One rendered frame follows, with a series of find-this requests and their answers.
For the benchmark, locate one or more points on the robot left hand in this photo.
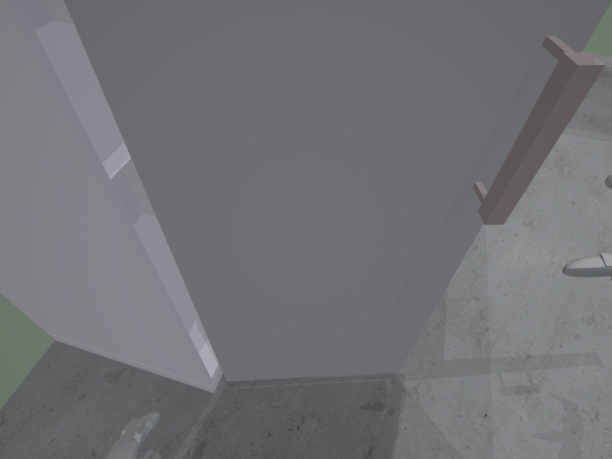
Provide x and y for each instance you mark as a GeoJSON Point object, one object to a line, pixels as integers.
{"type": "Point", "coordinates": [132, 437]}

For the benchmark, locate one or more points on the robot right hand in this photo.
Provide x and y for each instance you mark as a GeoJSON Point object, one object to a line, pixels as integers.
{"type": "Point", "coordinates": [590, 266]}

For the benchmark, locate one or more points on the handle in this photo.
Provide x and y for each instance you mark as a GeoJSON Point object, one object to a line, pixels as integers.
{"type": "Point", "coordinates": [565, 90]}

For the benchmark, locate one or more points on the fridge door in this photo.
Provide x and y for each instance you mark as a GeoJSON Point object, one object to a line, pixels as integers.
{"type": "Point", "coordinates": [311, 163]}

